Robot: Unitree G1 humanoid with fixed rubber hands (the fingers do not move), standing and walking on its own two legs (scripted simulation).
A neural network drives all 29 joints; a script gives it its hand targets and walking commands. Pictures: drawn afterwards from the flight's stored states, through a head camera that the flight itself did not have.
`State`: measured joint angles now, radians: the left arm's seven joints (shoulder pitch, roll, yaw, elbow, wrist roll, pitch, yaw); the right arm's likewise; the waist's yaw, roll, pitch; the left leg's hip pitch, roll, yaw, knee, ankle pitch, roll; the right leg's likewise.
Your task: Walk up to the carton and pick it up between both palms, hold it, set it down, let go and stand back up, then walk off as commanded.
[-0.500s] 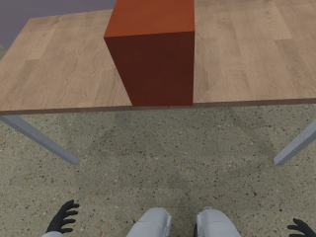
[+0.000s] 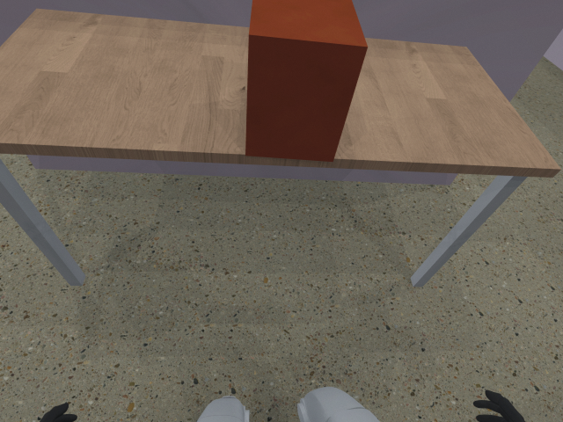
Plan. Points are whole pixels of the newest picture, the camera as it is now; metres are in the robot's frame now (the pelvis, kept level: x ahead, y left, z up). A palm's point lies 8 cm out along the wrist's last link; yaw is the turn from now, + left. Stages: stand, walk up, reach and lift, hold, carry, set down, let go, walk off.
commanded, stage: walk off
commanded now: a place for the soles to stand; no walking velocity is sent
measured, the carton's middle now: (295, 77) +0.73 -0.01 +0.08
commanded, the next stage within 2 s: stand in 1.88 s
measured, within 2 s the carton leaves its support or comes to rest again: neither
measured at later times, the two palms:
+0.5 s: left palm out of the picture -0.10 +0.30 -0.08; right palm out of the picture -0.12 -0.36 -0.11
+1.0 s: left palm out of the picture -0.26 +0.30 -0.12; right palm out of the picture -0.28 -0.36 -0.08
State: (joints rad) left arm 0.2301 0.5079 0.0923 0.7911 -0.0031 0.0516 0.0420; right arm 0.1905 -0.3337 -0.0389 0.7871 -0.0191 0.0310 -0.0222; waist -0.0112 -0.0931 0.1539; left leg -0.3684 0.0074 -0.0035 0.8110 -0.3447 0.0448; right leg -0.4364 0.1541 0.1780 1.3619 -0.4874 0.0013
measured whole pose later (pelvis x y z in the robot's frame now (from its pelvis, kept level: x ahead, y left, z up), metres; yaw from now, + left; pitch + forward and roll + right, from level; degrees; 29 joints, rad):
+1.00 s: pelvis -0.38 -0.02 -0.01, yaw -3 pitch -6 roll -2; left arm 0.18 0.44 0.07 0.81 0.02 0.03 0.00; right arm 0.14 -0.42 -0.09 0.78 -0.02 0.02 -0.01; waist -0.01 -0.02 0.23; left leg -0.49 0.04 -0.02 0.85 -0.27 0.00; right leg -0.23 0.07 0.05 0.85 -0.54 -0.03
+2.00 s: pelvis -0.41 -0.02 +0.03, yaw +0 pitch -4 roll -1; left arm 0.10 0.37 0.02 1.00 -0.01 -0.03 -0.01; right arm 0.12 -0.34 -0.02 1.04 0.00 -0.04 0.00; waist -0.01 -0.03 0.09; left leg -0.22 -0.02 -0.09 0.54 -0.25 -0.01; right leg -0.18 0.03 0.03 0.52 -0.27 -0.01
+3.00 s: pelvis -0.41 -0.02 +0.04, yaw -1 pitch -4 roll +0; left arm 0.09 0.35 0.00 1.13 0.00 -0.02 -0.01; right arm 0.07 -0.34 -0.01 1.15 -0.01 -0.02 0.00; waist 0.00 -0.01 0.05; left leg -0.14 -0.01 -0.07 0.35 -0.16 -0.01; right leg -0.11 0.02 0.05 0.35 -0.18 0.00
